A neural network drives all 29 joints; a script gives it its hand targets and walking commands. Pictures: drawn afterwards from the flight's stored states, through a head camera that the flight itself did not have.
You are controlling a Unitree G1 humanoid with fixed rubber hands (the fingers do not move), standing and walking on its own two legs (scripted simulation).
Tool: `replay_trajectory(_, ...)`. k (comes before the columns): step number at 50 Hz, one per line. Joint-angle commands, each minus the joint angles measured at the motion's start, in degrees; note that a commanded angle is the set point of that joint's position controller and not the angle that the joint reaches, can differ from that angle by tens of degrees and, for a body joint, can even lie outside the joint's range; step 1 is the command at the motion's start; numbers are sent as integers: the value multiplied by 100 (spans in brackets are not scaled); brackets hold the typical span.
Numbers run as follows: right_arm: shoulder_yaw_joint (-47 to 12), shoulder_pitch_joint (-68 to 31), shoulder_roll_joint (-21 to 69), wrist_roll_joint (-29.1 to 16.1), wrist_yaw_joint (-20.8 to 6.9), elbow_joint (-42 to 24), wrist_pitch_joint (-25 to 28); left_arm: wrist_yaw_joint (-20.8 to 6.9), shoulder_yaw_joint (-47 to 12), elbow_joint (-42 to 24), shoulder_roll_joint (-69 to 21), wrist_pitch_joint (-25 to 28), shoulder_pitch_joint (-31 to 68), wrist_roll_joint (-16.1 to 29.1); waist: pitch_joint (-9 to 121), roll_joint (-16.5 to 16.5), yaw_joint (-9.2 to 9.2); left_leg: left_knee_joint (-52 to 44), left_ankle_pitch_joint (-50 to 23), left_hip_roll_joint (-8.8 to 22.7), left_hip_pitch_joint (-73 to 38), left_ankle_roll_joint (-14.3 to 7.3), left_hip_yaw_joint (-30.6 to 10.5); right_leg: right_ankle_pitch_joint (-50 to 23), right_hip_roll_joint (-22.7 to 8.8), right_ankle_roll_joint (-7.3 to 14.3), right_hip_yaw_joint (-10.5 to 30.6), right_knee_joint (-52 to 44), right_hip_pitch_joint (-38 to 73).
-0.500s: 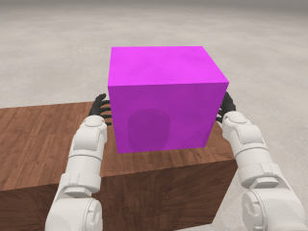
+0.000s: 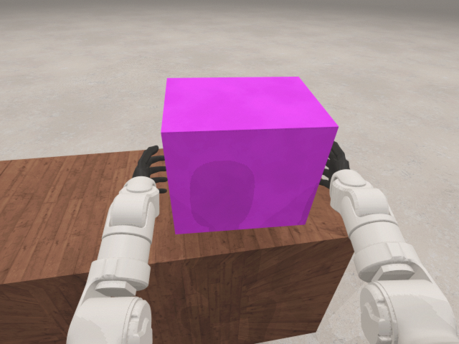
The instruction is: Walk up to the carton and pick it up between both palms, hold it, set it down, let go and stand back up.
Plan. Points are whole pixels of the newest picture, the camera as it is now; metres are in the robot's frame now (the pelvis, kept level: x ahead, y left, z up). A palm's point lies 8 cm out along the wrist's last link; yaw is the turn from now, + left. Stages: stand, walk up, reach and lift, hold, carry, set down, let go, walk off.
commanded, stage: hold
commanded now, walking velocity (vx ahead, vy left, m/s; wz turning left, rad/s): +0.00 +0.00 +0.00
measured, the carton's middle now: (238, 153) +0.46 +0.03 +0.17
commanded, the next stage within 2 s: none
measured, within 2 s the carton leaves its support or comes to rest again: neither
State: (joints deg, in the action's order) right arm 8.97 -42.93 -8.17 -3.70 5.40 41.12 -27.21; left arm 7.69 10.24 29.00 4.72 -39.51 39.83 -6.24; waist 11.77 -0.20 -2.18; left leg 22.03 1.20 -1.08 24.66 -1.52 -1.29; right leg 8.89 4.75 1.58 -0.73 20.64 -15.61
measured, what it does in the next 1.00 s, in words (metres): stands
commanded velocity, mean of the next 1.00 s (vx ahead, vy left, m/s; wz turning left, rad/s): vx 0.00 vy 0.00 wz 0.00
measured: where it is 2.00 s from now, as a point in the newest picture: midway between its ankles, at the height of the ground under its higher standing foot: outside the picture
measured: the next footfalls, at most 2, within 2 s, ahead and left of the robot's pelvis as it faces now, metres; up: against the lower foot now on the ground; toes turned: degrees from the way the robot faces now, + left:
none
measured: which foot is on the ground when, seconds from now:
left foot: down 0.00-1.00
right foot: down 0.00-1.00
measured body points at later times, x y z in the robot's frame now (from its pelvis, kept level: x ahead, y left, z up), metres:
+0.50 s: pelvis +0.00 +0.00 +0.00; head -0.05 +0.02 +0.45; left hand +0.38 +0.20 +0.16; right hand +0.41 -0.15 +0.17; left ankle +0.11 +0.08 -0.74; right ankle +0.02 -0.11 -0.74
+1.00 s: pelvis +0.00 +0.00 +0.00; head -0.05 +0.02 +0.45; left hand +0.38 +0.19 +0.17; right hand +0.40 -0.16 +0.18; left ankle +0.11 +0.08 -0.74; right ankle +0.02 -0.11 -0.74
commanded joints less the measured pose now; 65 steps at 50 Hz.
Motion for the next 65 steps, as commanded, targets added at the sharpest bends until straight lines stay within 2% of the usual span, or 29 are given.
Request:
replay_trajectory(1, -2002, -5681, 3972, -1264, -705, -3346, 814, -1312, -2844, -3030, -4191, 1186, 5755, 1882, 4120, -317, 940, -122, -833, 228, -3829, 319, -193, -955, -495, -294, 354, -652, 106)
replay_trajectory(2, -1923, -5712, 3651, -1176, -710, -3006, 777, -1300, -2774, -2583, -4194, 1118, 5608, 1705, 3950, -340, 1090, -241, -485, 249, -4005, 345, -304, -481, -456, -275, 249, -777, -113)
replay_trajectory(3, -2047, -5630, 3966, -1220, -723, -3183, 811, -1283, -2765, -2909, -4125, 1162, 5679, 1779, 4091, -367, 835, -174, -656, 229, -3918, 322, -228, -668, -417, -253, 250, -704, 9)
replay_trajectory(5, -1991, -5356, 3782, -1184, -721, -3008, 749, -1234, -2751, -3003, -4091, 1128, 5603, 1737, 3877, -288, 988, -198, -514, 249, -4039, 331, -264, -520, -460, -297, 236, -752, -238)
replay_trajectory(6, -1895, -5291, 3651, -1131, -756, -2579, 678, -1237, -2646, -2689, -4059, 1067, 5601, 1618, 3451, -504, 981, -307, -198, 290, -3897, 378, -347, -74, -441, -237, 223, -820, -554)
replay_trajectory(9, -1784, -5359, 3596, -1033, -766, -2465, 608, -1321, -2240, -2225, -3853, 944, 5345, 1290, 3206, -368, 856, -423, 177, 301, -3615, 240, -233, 178, -462, -216, 190, -830, -299)
replay_trajectory(10, -1787, -5153, 3526, -1030, -742, -2575, 589, -1350, -2332, -2198, -3985, 865, 5022, 1304, 3154, -260, 965, -397, -10, 262, -3671, 252, -191, -3, -502, -271, 255, -863, -251)
replay_trajectory(11, -1542, -5126, 3377, -884, -732, -1804, 438, -1445, -1947, -1699, -3618, 793, 5128, 1075, 2611, -287, 942, -514, 336, 290, -3504, 184, -159, 406, -541, -264, 271, -919, -340)
replay_trajectory(14, -1359, -4883, 3392, -754, -726, -1584, 466, -1596, -1812, -1719, -3630, 771, 5124, 925, 2526, -264, 961, -473, 506, 252, -3615, 145, -133, 714, -680, -201, 322, -996, -474)
replay_trajectory(16, -1412, -5226, 3458, -907, -753, -2022, 559, -1608, -1995, -2024, -3731, 852, 5319, 1155, 3077, -213, 1014, -284, 109, 262, -3983, 204, -221, 467, -727, -147, 372, -966, -458)
replay_trajectory(19, -1818, -5829, 3812, -1118, -729, -2841, 731, -1512, -2262, -2220, -3924, 1006, 5481, 1480, 3522, -79, 798, -301, -261, 248, -3690, 156, -132, -14, -572, -256, 355, -846, -135)
replay_trajectory(21, -1813, -5785, 3828, -1138, -717, -2960, 766, -1381, -2641, -2756, -4035, 1126, 5841, 1711, 3937, -411, 989, -217, -429, 262, -3856, 302, -221, -416, -449, -228, 276, -726, -22)
replay_trajectory(23, -2003, -5911, 3884, -1313, -752, -3378, 892, -1246, -3016, -3057, -4289, 1177, 5873, 1875, 4427, -490, 945, -159, -620, 291, -4050, 360, -334, -593, -380, -228, 213, -644, -135)
replay_trajectory(24, -1801, -5613, 3723, -1125, -751, -3044, 760, -1214, -2870, -2948, -4158, 1152, 5867, 1829, 4069, -428, 1089, -243, -297, 274, -4020, 359, -310, -363, -408, -221, 239, -756, -315)
replay_trajectory(28, -1860, -5410, 3631, -1067, -784, -2616, 643, -1238, -2358, -2311, -3982, 1010, 5446, 1461, 3370, -292, 816, -341, 20, 276, -3704, 269, -250, 140, -477, -251, 211, -826, -392)
replay_trajectory(33, -1382, -4894, 3341, -647, -779, -1417, 381, -1515, -1607, -1527, -3495, 763, 5100, 875, 2504, -155, 904, -595, 469, 319, -3517, 134, -176, 607, -519, -205, 248, -968, -274)
replay_trajectory(36, -1343, -5058, 3370, -811, -791, -1694, 533, -1628, -1723, -1793, -3610, 828, 5242, 962, 2824, -93, 945, -333, 370, 282, -4118, 176, -268, 699, -723, -97, 300, -1032, -739)
replay_trajectory(38, -1341, -5483, 3485, -866, -827, -1950, 613, -1565, -2055, -2057, -3782, 913, 5781, 1241, 3196, -436, 918, -427, 321, 354, -3750, 234, -216, 570, -562, -156, 270, -853, -480)
replay_trajectory(43, -1811, -5873, 3748, -1237, -773, -3241, 807, -1294, -2899, -2944, -4294, 1111, 5777, 1881, 4161, -402, 1060, -217, -553, 278, -3920, 348, -304, -662, -425, -229, 252, -632, -50)
replay_trajectory(46, -2195, -5894, 3923, -1371, -719, -3854, 873, -1184, -3118, -3169, -4345, 1139, 5549, 1967, 4463, -249, 818, -71, -922, 178, -4062, 324, -240, -902, -413, -292, 241, -671, -166)
replay_trajectory(47, -2127, -5721, 3813, -1288, -698, -3648, 795, -1181, -2907, -2964, -4277, 1120, 5434, 1867, 4120, -169, 922, -96, -744, 218, -4061, 335, -279, -715, -424, -306, 257, -743, -151)
replay_trajectory(48, -2158, -5615, 3854, -1341, -699, -3405, 740, -1186, -2707, -2842, -4088, 1073, 5448, 1689, 3843, -217, 733, -164, -579, 236, -3917, 312, -264, -477, -425, -307, 244, -746, -203)
replay_trajectory(52, -1624, -5306, 3362, -880, -794, -1927, 402, -1396, -1809, -1621, -3536, 767, 5231, 1021, 2614, -95, 704, -539, 608, 266, -3405, 136, -210, 882, -478, -211, 259, -998, -598)
replay_trajectory(53, -1404, -5080, 3321, -729, -783, -1646, 387, -1479, -1659, -1375, -3466, 717, 5046, 849, 2300, -71, 872, -535, 791, 254, -3562, 107, -206, 1072, -615, -172, 256, -1075, -726)
replay_trajectory(56, -1307, -5055, 3306, -701, -711, -1506, 475, -1755, -1370, -1275, -3384, 695, 4997, 718, 2400, 195, 835, -138, 279, 164, -4389, 82, -169, 1318, -947, -11, 396, -1312, -1418)
replay_trajectory(60, -1499, -5373, 3576, -919, -787, -2111, 724, -1599, -2221, -2244, -3930, 959, 5563, 1378, 3429, -232, 986, -144, -163, 303, -4398, 289, -275, 288, -643, -72, 214, -939, -824)
replay_trajectory(61, -1680, -5700, 3745, -1069, -798, -2510, 799, -1486, -2430, -2591, -4009, 1054, 5806, 1586, 3814, -459, 835, -246, -285, 313, -3925, 284, -157, -42, -470, -188, 250, -768, -331)
replay_trajectory(62, -1673, -5651, 3722, -1037, -793, -2636, 828, -1426, -2641, -2671, -4156, 1139, 5964, 1748, 3879, -421, 1046, -276, -232, 289, -3915, 298, -171, -225, -431, -223, 210, -733, -185)
replay_trajectory(65, -2085, -5602, 3845, -1351, -798, -3662, 924, -1183, -3241, -3665, -4436, 1251, 5820, 2103, 4820, -441, 1022, -3, -1135, 267, -4292, 448, -345, -1086, -356, -234, 228, -610, -70)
